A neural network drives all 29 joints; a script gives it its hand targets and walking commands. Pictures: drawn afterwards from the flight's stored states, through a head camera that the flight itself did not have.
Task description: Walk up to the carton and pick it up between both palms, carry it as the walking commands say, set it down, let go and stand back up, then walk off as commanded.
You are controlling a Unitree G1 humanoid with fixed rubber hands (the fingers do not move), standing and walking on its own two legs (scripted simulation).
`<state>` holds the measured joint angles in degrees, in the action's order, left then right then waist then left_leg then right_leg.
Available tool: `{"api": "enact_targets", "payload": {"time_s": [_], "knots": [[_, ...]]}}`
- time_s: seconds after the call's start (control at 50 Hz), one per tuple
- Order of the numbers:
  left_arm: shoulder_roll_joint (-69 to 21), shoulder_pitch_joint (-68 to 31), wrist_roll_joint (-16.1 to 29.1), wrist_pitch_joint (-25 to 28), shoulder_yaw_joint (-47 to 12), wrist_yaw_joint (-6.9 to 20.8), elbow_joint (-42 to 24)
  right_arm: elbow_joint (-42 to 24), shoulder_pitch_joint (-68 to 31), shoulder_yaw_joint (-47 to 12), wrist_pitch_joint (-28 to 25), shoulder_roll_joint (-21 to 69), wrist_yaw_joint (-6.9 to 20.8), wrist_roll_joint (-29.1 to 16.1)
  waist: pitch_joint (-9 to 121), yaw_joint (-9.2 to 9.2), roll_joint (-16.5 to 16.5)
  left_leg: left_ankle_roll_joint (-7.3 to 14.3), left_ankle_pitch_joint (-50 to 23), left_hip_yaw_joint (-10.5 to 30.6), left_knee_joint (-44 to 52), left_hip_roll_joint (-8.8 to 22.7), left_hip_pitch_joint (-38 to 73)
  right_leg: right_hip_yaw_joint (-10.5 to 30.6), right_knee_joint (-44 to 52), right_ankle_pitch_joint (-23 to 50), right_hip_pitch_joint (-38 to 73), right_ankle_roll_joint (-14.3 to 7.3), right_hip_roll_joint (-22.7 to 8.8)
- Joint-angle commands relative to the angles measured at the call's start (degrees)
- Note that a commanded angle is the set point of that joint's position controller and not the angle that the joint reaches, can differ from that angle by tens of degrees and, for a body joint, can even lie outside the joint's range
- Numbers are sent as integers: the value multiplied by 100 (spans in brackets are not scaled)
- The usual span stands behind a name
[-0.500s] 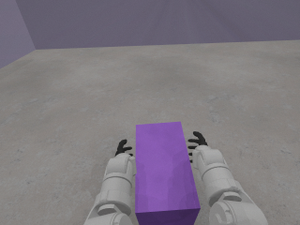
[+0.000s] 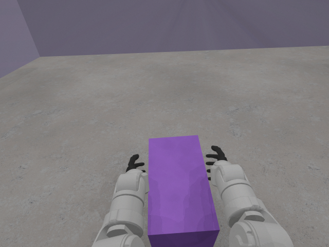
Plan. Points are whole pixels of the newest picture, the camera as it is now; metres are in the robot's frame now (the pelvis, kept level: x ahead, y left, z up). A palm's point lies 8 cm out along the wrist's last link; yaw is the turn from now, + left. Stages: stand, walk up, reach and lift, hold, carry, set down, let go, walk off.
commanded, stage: carry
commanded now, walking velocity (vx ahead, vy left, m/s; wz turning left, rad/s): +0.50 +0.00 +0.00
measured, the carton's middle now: (177, 190) +0.34 -0.01 -0.04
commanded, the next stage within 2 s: none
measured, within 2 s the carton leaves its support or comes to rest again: neither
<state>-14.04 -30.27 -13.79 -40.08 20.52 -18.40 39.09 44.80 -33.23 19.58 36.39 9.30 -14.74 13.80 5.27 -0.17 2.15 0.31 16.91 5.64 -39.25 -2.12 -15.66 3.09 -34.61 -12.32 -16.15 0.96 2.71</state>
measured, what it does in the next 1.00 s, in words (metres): walks ahead: right foot, then left foot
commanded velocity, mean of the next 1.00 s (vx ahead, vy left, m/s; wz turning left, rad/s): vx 0.50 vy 0.00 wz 0.00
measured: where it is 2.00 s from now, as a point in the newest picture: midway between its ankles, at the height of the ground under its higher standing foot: (188, 190)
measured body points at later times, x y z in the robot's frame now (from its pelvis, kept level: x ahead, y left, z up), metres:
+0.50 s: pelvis +0.10 -0.01 +0.01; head +0.05 -0.02 +0.46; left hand +0.42 +0.09 +0.12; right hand +0.41 -0.16 +0.11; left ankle +0.10 +0.11 -0.72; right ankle +0.09 -0.13 -0.72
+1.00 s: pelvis +0.32 -0.03 +0.01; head +0.30 -0.03 +0.46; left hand +0.64 +0.07 +0.10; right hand +0.63 -0.17 +0.10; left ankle +0.32 +0.08 -0.72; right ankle +0.20 -0.14 -0.68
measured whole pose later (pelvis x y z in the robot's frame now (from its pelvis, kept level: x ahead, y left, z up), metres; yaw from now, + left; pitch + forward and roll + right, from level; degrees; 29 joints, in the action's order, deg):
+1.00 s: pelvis +0.32 -0.03 +0.01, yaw -5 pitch +5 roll +1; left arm -11.6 -23.7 -6.5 -71.2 9.6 -17.9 -2.3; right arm 1.5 -25.0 8.6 68.5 12.1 -19.0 3.0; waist 9.5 0.3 -1.1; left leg 1.6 16.9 -5.1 -33.2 0.1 -20.1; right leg 1.4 -52.2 -27.5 -18.5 0.0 -0.8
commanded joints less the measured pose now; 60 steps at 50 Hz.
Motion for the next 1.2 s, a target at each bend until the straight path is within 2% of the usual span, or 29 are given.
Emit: {"api": "enact_targets", "payload": {"time_s": [0.0,0.1,0.18,0.22,0.28,0.3,0.34,0.36,0.38,0.42,0.48,0.54,0.58,0.68,0.7,0.72,0.74,0.76,0.8,0.88,0.9,0.92,0.94,0.96,1.0,1.1,1.14,1.16,1.18], "knots": [[-5884,-5595,1538,211,-3052,2861,-1130,-803,-4599,-2636,122,6701,2513,-1545,1520,35,54,251,1982,297,1393,578,-302,590,835,-2402,-454,-391,-553],[-6052,-4941,1889,-395,-3368,2585,-1541,-1876,-4593,-3087,569,6800,2149,-1901,1969,86,-612,198,1636,-205,1028,294,69,937,1427,-2351,-139,-257,-812],[-6072,-4795,2252,-955,-3719,2356,-2353,-2529,-4048,-3082,1094,6662,1892,-2088,1477,215,1185,843,2744,2030,2806,1781,1289,-213,-929,-1439,-1989,15,-189],[-6166,-4478,2482,-1302,-3887,2270,-2466,-3238,-4058,-3364,1393,6609,1694,-2200,1296,153,582,999,2389,1690,2743,1806,905,-384,-540,-1335,-1591,2,-388],[-6143,-4093,2717,-1776,-3915,2106,-2819,-3518,-3406,-3392,1919,6608,1455,-2253,1848,121,640,740,1400,756,2149,1320,679,-566,895,-844,-27,-134,-83],[-6155,-3854,2702,-1904,-3832,2023,-2956,-3827,-3323,-3499,2058,6623,1381,-2351,2272,96,303,596,852,407,1573,1119,568,-201,1129,-982,686,-236,-288],[-6014,-3266,2693,-2104,-3688,1829,-3342,-4405,-3135,-3601,2324,6565,1213,-2520,2731,-18,-914,223,600,-450,-157,380,-879,1689,1357,-538,2218,-697,-1374],[-6047,-3734,3336,-2206,-3927,1513,-5338,-6219,-3534,-3921,2464,6676,929,-3251,2597,-68,-1385,50,1053,-688,-276,191,-1955,2170,1399,-69,2857,-939,-1729],[-5654,-2840,2601,-2416,-3567,1531,-3840,-4778,-2765,-3716,2727,6325,961,-2608,2603,-94,-1525,28,1176,-784,8,182,-2368,2407,1476,347,3187,-1150,-2035],[-5458,-2422,2358,-2500,-3453,1428,-3957,-4706,-2395,-3870,2904,6308,982,-2674,2639,-116,-1410,-37,1155,-845,680,253,-2194,1932,1376,914,3223,-1153,-1972],[-5672,-2392,2412,-2592,-3615,1325,-4427,-5027,-2014,-3866,2994,6380,986,-2810,2959,89,-772,22,-31,-846,1987,311,369,608,498,989,1535,-667,-1265],[-5731,-2471,2471,-2777,-3837,1302,-4477,-5018,-1863,-3651,3082,6173,909,-2751,2370,185,1151,1063,-1105,1756,1825,2134,3272,-521,-950,-1556,-2568,-94,-373],[-5739,-2563,2636,-2816,-3903,1344,-4671,-5280,-1853,-3708,3123,6221,872,-2724,1741,250,684,1325,-1356,1763,2140,2473,3233,-673,-767,-1959,-3087,-65,-404],[-5889,-2537,2784,-2958,-3896,1379,-4628,-5333,-1913,-3601,3266,6258,821,-2647,2040,27,605,340,-1639,-470,1180,1340,947,-804,1188,-456,827,-332,-99],[-5882,-2379,2741,-2975,-3878,1369,-4586,-5248,-1903,-3584,3297,6205,819,-2600,2353,-153,-99,75,-2032,-785,-45,918,-205,472,1482,-117,2439,-603,-740],[-5746,-2157,2632,-2942,-3715,1338,-4512,-5350,-1903,-3663,3283,6161,815,-2619,2837,-156,-1316,-220,-816,-1143,-1203,377,-1539,1928,1254,1860,3858,-965,-1779],[-5704,-2275,2664,-2906,-3727,1327,-4685,-5332,-1867,-3662,3276,6208,816,-2667,2499,-127,-1804,-371,1153,-1152,-1555,54,-3062,2306,1139,3555,4597,-1224,-2133],[-5751,-2320,2706,-2858,-3728,1330,-4827,-5462,-1979,-3728,3244,6262,817,-2758,2588,-168,-1578,-315,1398,-963,-1594,62,-3521,2190,855,4507,4894,-1379,-2208],[-5755,-2328,2666,-2803,-3698,1340,-4878,-5405,-2104,-3774,3185,6388,853,-2812,2439,-232,-1124,-225,1368,-943,-748,300,-3556,1578,777,4198,4671,-1154,-2091],[-5804,-2341,2683,-2655,-3875,1302,-5267,-5600,-1886,-3796,3032,6462,890,-2827,2991,-1,-1010,-17,-722,-1703,2023,-56,146,-255,29,3949,2286,-519,-1348],[-5863,-2261,2652,-2668,-3960,1282,-5230,-5614,-1678,-3735,3020,6481,886,-2775,3267,156,-568,187,-1037,-1333,1808,92,2167,-584,-655,3737,749,-303,-1135],[-5828,-2317,2657,-2707,-4077,1289,-5220,-5551,-1584,-3670,3009,6387,878,-2697,3339,293,44,603,-415,277,1837,990,3485,-743,-1646,1907,-1037,-49,-782],[-5960,-2631,3026,-2783,-4315,1208,-6122,-6548,-2057,-3812,3011,6290,763,-3088,2677,266,1488,1371,-1982,2076,1806,2228,4066,-1012,-2553,-609,-2944,180,-197],[-5811,-2232,2605,-2878,-4108,1351,-4870,-5338,-1496,-3619,3066,6272,833,-2594,2380,229,1225,1687,-2521,2428,1793,2531,3917,-471,-2910,-1996,-3425,62,-239],[-5861,-2049,2595,-2807,-4047,1428,-4712,-5356,-1489,-3837,3096,6377,920,-2548,1864,219,209,1482,-1970,1766,1924,2553,3276,-325,-2554,-2008,-3382,-21,-618],[-5986,-2268,2645,-2743,-4131,1428,-4792,-5509,-1766,-3728,3055,6324,1010,-2611,1415,164,1069,728,-2269,-128,2166,1889,1906,-1312,-19,-800,-1500,-36,-153],[-5970,-2371,2723,-2758,-4185,1399,-4963,-5369,-1527,-3690,3098,6332,987,-2591,1877,13,904,314,-3149,-1065,991,1387,1288,-1505,1306,-57,547,-184,59],[-5948,-2185,2722,-2768,-4113,1391,-4949,-5486,-1629,-3686,3082,6266,955,-2607,2528,-112,459,28,-2786,-1312,89,1167,422,-775,1269,87,2279,-327,-424],[-5848,-2069,2610,-2739,-4026,1372,-5009,-5628,-1772,-3831,3106,6243,975,-2649,2912,-187,-909,-280,-1507,-1473,-1384,602,-844,1445,1391,940,3495,-800,-1708]]}}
